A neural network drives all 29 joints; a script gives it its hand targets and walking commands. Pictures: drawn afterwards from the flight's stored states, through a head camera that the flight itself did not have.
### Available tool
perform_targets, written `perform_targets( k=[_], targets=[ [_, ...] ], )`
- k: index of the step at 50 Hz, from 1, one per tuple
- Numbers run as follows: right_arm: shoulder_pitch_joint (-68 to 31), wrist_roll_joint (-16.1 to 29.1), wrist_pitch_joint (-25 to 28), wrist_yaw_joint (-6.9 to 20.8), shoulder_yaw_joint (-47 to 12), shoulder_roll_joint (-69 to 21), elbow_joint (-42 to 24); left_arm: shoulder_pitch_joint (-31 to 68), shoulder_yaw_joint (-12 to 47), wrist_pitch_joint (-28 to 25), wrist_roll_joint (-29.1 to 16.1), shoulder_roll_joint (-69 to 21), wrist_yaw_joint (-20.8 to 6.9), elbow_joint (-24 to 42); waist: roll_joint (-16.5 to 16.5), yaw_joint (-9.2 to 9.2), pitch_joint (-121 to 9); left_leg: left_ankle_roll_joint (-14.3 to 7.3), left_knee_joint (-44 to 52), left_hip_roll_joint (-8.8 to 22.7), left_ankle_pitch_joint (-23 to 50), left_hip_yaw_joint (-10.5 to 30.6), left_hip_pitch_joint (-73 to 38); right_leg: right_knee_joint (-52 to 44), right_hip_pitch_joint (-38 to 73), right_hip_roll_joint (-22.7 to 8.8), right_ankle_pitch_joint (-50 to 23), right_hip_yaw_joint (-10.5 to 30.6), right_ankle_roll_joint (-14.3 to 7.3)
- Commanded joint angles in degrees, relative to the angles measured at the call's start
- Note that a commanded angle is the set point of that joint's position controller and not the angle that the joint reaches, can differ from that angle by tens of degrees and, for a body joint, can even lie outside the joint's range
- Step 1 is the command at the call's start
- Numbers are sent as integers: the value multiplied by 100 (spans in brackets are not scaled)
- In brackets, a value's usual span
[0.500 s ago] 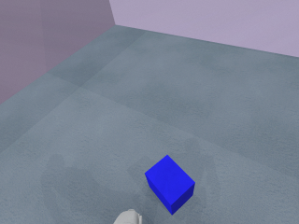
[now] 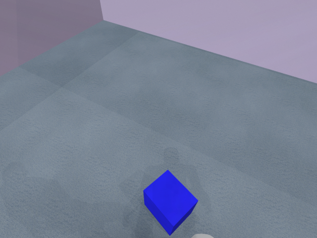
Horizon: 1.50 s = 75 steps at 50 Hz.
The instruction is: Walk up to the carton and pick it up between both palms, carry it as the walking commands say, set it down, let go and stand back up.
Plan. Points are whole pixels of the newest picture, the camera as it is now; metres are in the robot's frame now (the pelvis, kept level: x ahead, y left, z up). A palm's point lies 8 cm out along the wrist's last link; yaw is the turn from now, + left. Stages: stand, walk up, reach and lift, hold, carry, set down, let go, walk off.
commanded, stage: walk up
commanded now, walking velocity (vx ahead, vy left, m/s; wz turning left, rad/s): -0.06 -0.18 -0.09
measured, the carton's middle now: (168, 202) +0.41 -0.04 -0.66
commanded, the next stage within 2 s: none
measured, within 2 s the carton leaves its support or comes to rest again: neither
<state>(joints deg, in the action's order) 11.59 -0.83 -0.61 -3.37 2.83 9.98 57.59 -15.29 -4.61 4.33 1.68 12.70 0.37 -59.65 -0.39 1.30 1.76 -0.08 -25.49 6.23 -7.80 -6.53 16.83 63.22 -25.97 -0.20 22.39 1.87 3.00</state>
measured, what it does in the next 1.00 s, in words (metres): steps to the right: right foot, then left foot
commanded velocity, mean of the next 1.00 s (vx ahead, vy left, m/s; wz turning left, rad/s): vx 0.00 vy -0.02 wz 0.03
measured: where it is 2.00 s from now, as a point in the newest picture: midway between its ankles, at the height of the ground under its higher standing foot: outside the picture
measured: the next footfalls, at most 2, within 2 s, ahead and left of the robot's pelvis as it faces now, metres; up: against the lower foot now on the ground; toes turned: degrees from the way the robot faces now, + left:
right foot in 0.22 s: +0.01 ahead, -0.19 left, +0.00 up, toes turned -4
left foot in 0.56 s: -0.02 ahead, +0.02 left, +0.00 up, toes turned +2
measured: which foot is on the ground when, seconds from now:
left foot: down 0.00-0.22, up 0.24-0.54, down 0.56-1.00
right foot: up 0.00-0.20, down 0.22-1.00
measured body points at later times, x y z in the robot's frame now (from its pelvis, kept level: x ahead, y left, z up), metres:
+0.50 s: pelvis -0.03 -0.10 +0.00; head -0.01 -0.13 +0.45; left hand +0.01 +0.12 -0.14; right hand -0.04 -0.33 -0.17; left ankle -0.05 +0.04 -0.72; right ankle -0.02 -0.19 -0.74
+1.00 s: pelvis -0.04 -0.11 +0.00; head -0.02 -0.12 +0.45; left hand -0.03 +0.11 -0.16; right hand -0.05 -0.32 -0.16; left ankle -0.05 +0.02 -0.74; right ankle -0.02 -0.19 -0.74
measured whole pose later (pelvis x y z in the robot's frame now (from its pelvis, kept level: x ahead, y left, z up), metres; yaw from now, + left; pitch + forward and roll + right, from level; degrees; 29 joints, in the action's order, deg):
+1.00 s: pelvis -0.04 -0.11 +0.00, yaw +1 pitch -1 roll +0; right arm 18.2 -0.7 -0.4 -1.8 1.1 6.9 60.2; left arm -16.3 -1.8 0.4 0.7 7.9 2.3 -60.2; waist 0.5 -1.1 2.8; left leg 1.3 -25.0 1.3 -14.1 -0.2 10.1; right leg 25.2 -12.4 0.8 12.3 -6.4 -3.4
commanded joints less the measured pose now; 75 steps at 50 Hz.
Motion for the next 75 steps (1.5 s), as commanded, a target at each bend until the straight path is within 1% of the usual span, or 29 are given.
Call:
perform_targets(
  k=[1, 6, 8, 9, 10, 11, 12, 13, 17, 23, 26, 28, 32, 45, 46, 48, 51, 54, 55, 61, 63, 64, 65, 66, 67, 68, 70, 73, 75],
  targets=[
    [192, -34, 34, -50, 312, 1178, -268, -176, -16, 126, 8, 234, -86, 260, 1015, 6, 102, -476, 1133, 1485, -390, 1131, 71, -70, -342, -226, -212, 166, 16],
    [84, -175, -55, 124, 383, 1185, -571, -215, 164, 32, -87, 220, -111, 299, 1931, -26, -133, -344, 1299, 1089, -2168, 809, 618, -1850, 860, -51, 105, -631, -62],
    [49, -128, -159, 233, 339, 1088, -416, -539, 281, -139, -118, 67, -23, 173, 1755, 103, -122, -354, 953, 675, -1938, 703, 671, -3418, 1721, 83, -563, -810, -182],
    [199, -46, -208, 246, 272, 868, -412, -800, 325, -246, -82, 58, 22, 92, 1123, 176, -197, -240, 564, 425, -1933, 536, 437, -4101, 1992, -16, -925, -731, -247],
    [580, 12, -172, 265, 144, 572, -456, -647, 180, -345, -35, 481, 61, 114, -528, 194, -227, -46, -262, -76, -1581, 228, 497, -4883, 1956, -703, -598, -33, -304],
    [400, 30, -167, 258, -32, 314, -625, -589, 23, -394, 15, 896, 89, 173, -1907, 298, -23, 209, -1172, -368, -1955, 212, 966, -5686, 1307, -1855, 734, 1727, -606],
    [472, 24, -237, 269, -36, 259, -658, -12, 53, -407, 4, 955, 114, 459, -2089, 11, 541, 182, -1580, -302, -1984, 614, 882, -6230, 260, -2010, 1519, 2000, -732],
    [491, -61, -255, 274, 75, 504, -615, 416, 120, -385, 34, 853, 76, 489, -1337, -199, 708, 196, -1896, -263, -1788, 817, 587, -6020, -133, -1873, 1646, 1731, -830],
    [1124, -4, -178, 329, 104, 516, 48, 401, 170, -547, -74, 317, 123, 468, -1036, -203, -98, 98, -1913, -363, -876, 701, 485, -5036, 1490, -935, -1197, -16, -603],
    [701, 64, -39, 124, 40, 133, -157, -456, 134, -583, -97, 254, 190, 92, -531, 16, -194, 197, -293, -376, -1361, 494, 202, -4644, 2205, -1295, -3070, 490, -1099],
    [1127, 46, 10, 49, 22, 261, 89, -315, 156, -559, -140, 135, 173, 57, -332, -239, -413, 56, 667, -182, -89, 560, -904, -4334, 1896, -1062, -2436, 418, -823],
    [1151, 15, 40, 63, 48, 467, 109, -258, 238, -575, -91, -59, 189, 80, 291, -214, -248, -86, 686, 145, 361, 935, -1147, -4178, 1492, -731, -1866, 249, -648],
    [942, 10, 62, 95, -125, 203, 239, -128, 172, -552, -84, -146, 193, 81, 504, -84, 169, -146, 850, 90, 297, 871, -483, -4381, 1920, -534, -1745, -30, -560],
    [1089, -10, 37, 97, -163, 61, 296, -399, 154, -522, -56, -16, 222, -59, -428, -133, 452, 2, 740, -60, -171, 706, -526, -4795, 1453, -683, -1005, 249, -594],
    [986, -28, 49, 89, -156, 137, 261, -530, 178, -509, -70, 0, 206, -72, -133, -123, 377, 2, 646, -40, -112, 650, -689, -4813, 1425, -654, -1118, 298, -612],
    [677, 17, 95, 148, 46, 464, -61, -29, 101, -486, -121, 441, 284, 356, 115, -180, 257, -207, 122, 157, 53, 1294, 271, -3803, 1837, -829, -706, -591, -511],
    [77, 15, 65, 194, 25, 428, -391, -385, 122, -457, -70, 369, 313, 451, 259, -48, 174, -368, -220, 77, -378, 1462, 770, -3769, 1527, -943, -5, -267, -539],
    [207, 37, -82, 193, 96, 145, -590, -496, 5, -432, 114, 732, 379, 591, -1242, 185, 39, 125, -2771, -416, -2340, 513, 1711, -5085, 1949, -2573, -1052, 941, -1322],
    [367, -17, -121, 188, 153, 166, -530, -392, -3, -434, 119, 681, 389, 638, -731, 137, -197, 254, -3395, -170, -2454, 524, 1829, -4750, 2097, -2775, -1796, 832, -1506],
    [205, -70, -211, 351, 42, 228, -564, -26, -16, -396, 132, 458, 367, 826, -306, -143, -173, 199, -2883, -246, -1640, 270, 1063, -4396, 1464, -1873, -1258, -668, -1041],
    [329, -60, -214, 423, -64, 192, -621, 36, -133, -334, 179, 621, 328, 895, -950, -199, -158, 179, -2041, -248, -1460, 298, 789, -4269, 1439, -1917, -940, -800, -957],
    [291, -36, -189, 444, -48, 218, -608, 34, -125, -330, 176, 653, 280, 908, -718, -250, -105, 169, -1440, -381, -1150, 106, 554, -4127, 1355, -1748, -643, -928, -913],
    [1156, -25, -165, 332, 40, 429, -273, 69, -184, -196, 218, 690, 183, 804, -1101, -529, -328, -93, -663, -300, -725, 247, -580, -3296, 751, -1231, 493, -1501, -667],
    [1806, -118, -132, 150, 300, 1113, 10, 235, -85, -100, 295, 354, 58, 1008, 124, -806, -17, -362, 471, 445, -1065, 1514, -1189, -1606, -475, -509, 831, -1992, -502],
    [2107, -212, -159, -10, 510, 1841, -115, -39, -85, -45, 318, 130, -29, 1288, 1825, -667, 111, -535, 1171, 2101, -1721, 4357, -877, 17, -1622, -207, 955, -1063, -160],
    [1549, -183, -175, -46, 512, 1914, -394, -188, -173, 75, 264, 356, -51, 1332, 1816, -302, 305, -633, 1278, 2394, -956, 4720, -167, 667, -1418, -399, 1041, -58, -24],
    [975, -31, -134, -117, 513, 1612, -488, 54, -211, 186, 205, 590, -77, 1460, 659, -180, 518, -620, 1335, 1841, -1236, 3465, 303, 1089, -1284, -529, 19, 174, -47],
    [414, -37, -38, -18, 454, 1466, -804, -36, -61, 167, 207, 650, -151, 1403, 1636, -168, 235, -479, 1266, 1038, -1643, 2608, 308, 1198, -981, -400, -750, 50, -9],
    [675, -10, 31, -26, 375, 1339, -808, -215, -57, 98, 194, 566, -130, 1358, 1066, -152, 36, -392, 920, 988, -467, 2408, -99, 962, -1051, -242, -833, -37, -19]
  ],
)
